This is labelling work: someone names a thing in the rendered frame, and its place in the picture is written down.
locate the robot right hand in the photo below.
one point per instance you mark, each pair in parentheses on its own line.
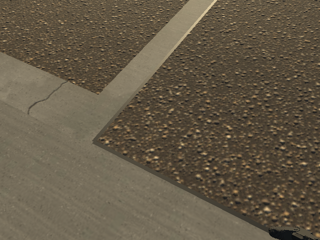
(291,233)

